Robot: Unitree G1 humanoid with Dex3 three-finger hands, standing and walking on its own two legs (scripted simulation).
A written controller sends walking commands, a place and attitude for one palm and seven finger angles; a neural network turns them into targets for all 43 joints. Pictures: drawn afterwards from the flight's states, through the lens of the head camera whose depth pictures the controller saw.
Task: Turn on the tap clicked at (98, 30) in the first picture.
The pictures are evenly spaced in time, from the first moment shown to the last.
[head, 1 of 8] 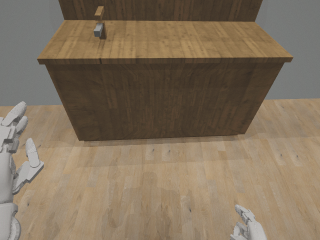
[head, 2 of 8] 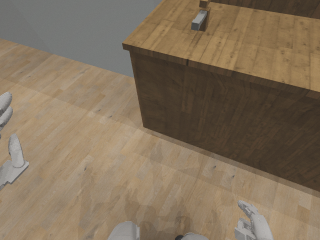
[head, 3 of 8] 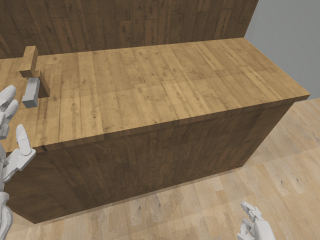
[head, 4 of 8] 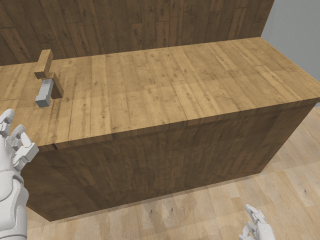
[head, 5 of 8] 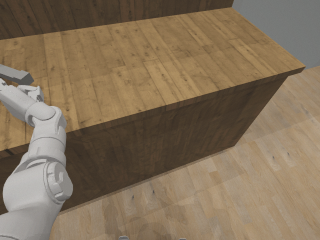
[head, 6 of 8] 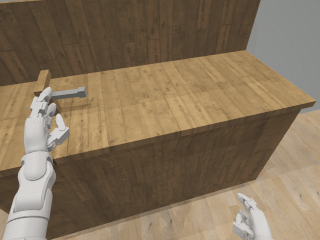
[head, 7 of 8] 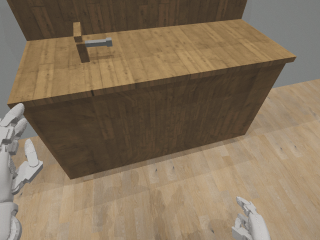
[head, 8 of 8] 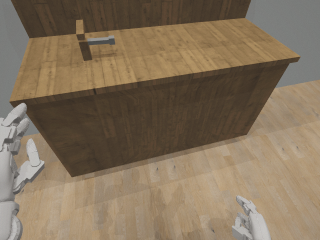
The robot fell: no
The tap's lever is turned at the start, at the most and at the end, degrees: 0 86 86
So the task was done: yes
